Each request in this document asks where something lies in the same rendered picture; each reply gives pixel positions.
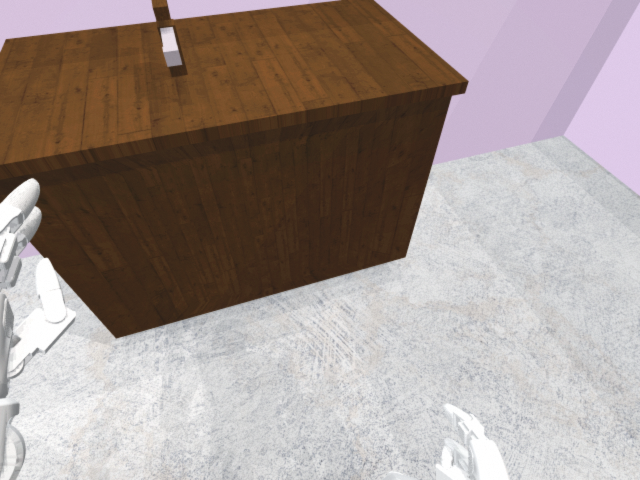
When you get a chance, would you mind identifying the robot right hand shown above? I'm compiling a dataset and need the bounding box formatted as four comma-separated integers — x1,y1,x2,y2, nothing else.
436,403,510,480

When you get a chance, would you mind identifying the left robot forearm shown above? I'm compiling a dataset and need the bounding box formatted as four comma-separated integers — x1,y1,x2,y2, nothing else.
0,398,26,480

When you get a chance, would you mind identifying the tap lever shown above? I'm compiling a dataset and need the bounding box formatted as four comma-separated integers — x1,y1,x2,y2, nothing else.
160,27,182,67

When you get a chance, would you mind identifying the counter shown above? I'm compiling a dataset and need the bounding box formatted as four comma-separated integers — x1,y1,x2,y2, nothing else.
0,0,469,339

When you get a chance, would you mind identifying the robot left hand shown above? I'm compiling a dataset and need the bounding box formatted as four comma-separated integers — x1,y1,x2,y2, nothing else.
0,178,76,398

